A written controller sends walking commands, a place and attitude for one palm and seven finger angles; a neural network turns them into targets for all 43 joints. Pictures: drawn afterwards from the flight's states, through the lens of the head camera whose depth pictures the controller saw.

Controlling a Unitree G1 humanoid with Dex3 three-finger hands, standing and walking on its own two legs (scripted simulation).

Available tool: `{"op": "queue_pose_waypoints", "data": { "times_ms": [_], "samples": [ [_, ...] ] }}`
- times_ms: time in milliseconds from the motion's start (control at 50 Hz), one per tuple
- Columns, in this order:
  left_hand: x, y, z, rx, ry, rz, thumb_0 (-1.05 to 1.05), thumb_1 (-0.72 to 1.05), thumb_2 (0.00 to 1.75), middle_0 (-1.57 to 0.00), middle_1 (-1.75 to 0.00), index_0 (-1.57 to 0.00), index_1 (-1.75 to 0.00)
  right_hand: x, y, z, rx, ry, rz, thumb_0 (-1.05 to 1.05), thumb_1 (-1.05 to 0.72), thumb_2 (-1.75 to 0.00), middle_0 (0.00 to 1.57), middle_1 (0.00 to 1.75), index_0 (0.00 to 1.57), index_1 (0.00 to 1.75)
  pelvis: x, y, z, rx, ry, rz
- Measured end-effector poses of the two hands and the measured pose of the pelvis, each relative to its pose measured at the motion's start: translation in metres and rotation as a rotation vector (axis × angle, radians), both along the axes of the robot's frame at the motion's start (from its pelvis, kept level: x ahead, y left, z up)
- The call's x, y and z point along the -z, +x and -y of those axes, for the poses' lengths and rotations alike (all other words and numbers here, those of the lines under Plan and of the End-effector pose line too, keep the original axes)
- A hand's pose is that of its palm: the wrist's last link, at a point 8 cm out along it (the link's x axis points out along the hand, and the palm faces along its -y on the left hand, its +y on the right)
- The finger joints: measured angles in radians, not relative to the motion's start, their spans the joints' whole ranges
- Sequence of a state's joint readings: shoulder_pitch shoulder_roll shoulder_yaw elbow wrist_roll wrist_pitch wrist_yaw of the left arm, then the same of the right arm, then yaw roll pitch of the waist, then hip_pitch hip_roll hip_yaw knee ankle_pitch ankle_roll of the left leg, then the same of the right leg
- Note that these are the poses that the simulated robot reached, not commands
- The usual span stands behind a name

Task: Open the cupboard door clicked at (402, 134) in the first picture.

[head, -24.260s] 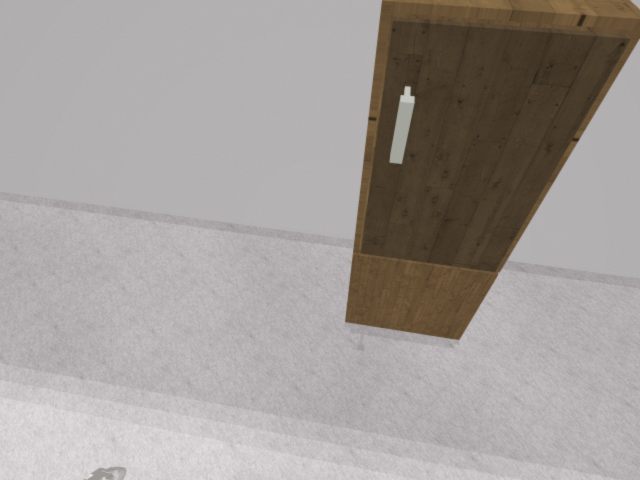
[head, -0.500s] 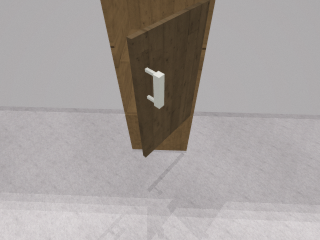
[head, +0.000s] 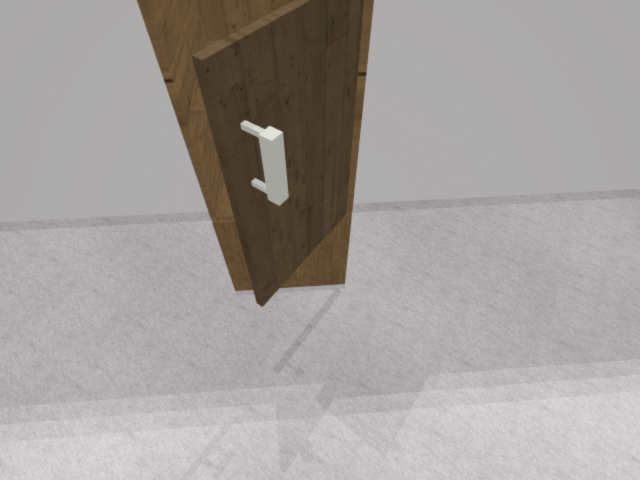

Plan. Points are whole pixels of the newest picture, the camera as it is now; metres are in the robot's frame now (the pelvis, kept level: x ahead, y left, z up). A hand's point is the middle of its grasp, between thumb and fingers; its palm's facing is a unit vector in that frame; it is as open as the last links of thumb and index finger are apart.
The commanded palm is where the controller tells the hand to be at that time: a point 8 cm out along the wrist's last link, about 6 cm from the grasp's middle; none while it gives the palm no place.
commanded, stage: walk to a spot facing it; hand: left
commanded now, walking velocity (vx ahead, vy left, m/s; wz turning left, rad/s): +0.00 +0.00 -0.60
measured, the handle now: (263, 163) +0.53 +0.12 +0.08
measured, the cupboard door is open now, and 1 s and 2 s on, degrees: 50 50 50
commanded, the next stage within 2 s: none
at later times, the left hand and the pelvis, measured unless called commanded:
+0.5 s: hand out of the picture +0.09 +0.16 -0.15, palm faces -0.17 -0.95 -0.27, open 7.4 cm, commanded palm none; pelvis +0.01 -0.03 +0.01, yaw -15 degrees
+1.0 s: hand (268, 402) +0.25 +0.10 -0.16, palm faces -0.53 -0.80 -0.29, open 7.4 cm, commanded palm none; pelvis +0.03 -0.03 -0.01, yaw -33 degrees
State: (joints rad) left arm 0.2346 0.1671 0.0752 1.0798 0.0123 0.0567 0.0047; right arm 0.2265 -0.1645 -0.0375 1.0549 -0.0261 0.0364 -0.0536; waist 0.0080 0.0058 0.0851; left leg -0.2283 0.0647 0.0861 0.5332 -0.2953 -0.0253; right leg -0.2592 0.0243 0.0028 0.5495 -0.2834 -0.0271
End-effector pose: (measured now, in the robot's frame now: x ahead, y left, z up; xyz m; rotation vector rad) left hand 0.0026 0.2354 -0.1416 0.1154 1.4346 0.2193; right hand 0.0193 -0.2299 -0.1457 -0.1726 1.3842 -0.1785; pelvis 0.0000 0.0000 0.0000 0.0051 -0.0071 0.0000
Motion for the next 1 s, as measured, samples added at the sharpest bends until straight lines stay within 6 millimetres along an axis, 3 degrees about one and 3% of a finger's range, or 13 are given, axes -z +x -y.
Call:
{"op": "queue_pose_waypoints", "data": {
  "times_ms": [100, 200, 340, 520, 640, 700, 800, 920, 1000],
  "samples": [
    [-0.005, 0.032, -0.006, 0.061, 0.046, 0.05, 0.01, 0.9, 0.9, -0.2, -0.3, -0.2, -0.3, 0.006, -0.004, 0.017, 0.028, -0.004, 0.026, 0.01, -0.91, -0.9, 0.2, 0.3, 0.2, 0.3, 0.005, -0.002, 0.01, 0.05, 0.02, -0.005],
    [-0.014, 0.064, 0.002, 0.12, 0.102, 0.14, 0.01, 0.91, 0.9, -0.2, -0.3, -0.2, -0.3, 0.019, 0.0, 0.042, 0.059, 0.008, 0.033, 0.01, -0.91, -0.9, 0.2, 0.3, 0.2, 0.3, 0.011, -0.001, 0.027, 0.079, 0.019, -0.008],
    [-0.027, 0.08, 0.022, 0.198, 0.098, 0.118, 0.01, 0.9, 0.9, -0.2, -0.3, -0.2, -0.3, -0.003, 0.031, 0.065, 0.121, -0.013, 0.135, 0.01, -0.91, -0.9, 0.2, 0.3, 0.2, 0.3, -0.005, 0.004, 0.034, 0.164, 0.033, -0.023],
    [-0.02, 0.097, 0.027, 0.284, 0.048, 0.088, 0.01, 0.9, 0.9, -0.2, -0.3, -0.2, -0.3, -0.026, 0.07, 0.062, 0.185, -0.042, 0.274, 0.01, -0.91, -0.9, 0.2, 0.3, 0.2, 0.3, -0.009, 0.016, 0.024, 0.281, 0.028, -0.031],
    [-0.002, 0.124, 0.009, 0.34, 0.017, 0.08, 0.01, 0.9, 0.9, -0.2, -0.3, -0.2, -0.3, -0.032, 0.072, 0.046, 0.225, -0.092, 0.327, 0.01, -0.91, -0.9, 0.2, 0.3, 0.2, 0.3, 0.001, 0.029, 0.004, 0.347, -0.006, -0.048],
    [0.004, 0.147, 0.003, 0.386, 0.008, 0.097, 0.01, 0.9, 0.9, -0.2, -0.3, -0.2, -0.3, -0.03, 0.053, 0.037, 0.235, -0.115, 0.294, 0.01, -0.91, -0.9, 0.2, 0.3, 0.2, 0.3, 0.004, 0.031, -0.002, 0.381, -0.009, -0.04],
    [-0.005, 0.191, 0.01, 0.469, 0.0, 0.148, 0.01, 0.9, 0.9, -0.2, -0.3, -0.2, -0.3, -0.031, 0.001, 0.024, 0.298, -0.105, 0.178, 0.01, -0.91, -0.9, 0.21, 0.3, 0.2, 0.3, -0.004, 0.033, -0.001, 0.442, -0.019, -0.034],
    [-0.016, 0.238, 0.053, 0.626, -0.002, 0.201, 0.01, 0.91, 0.9, -0.19, -0.3, -0.19, -0.3, -0.018, -0.07, 0.02, 0.455, -0.074, 0.073, 0.01, -0.91, -0.9, 0.21, 0.3, 0.2, 0.3, -0.002, 0.034, 0.012, 0.533, -0.025, -0.03],
    [-0.013, 0.263, 0.09, 0.725, 0.016, 0.272, 0.01, 0.91, 0.9, -0.19, -0.3, -0.2, -0.3, 0.004, -0.113, 0.028, 0.557, -0.053, 0.013, 0.01, -0.91, -0.9, 0.21, 0.3, 0.2, 0.3, 0.014, 0.032, 0.028, 0.584, 0.002, -0.024]
  ]
}}
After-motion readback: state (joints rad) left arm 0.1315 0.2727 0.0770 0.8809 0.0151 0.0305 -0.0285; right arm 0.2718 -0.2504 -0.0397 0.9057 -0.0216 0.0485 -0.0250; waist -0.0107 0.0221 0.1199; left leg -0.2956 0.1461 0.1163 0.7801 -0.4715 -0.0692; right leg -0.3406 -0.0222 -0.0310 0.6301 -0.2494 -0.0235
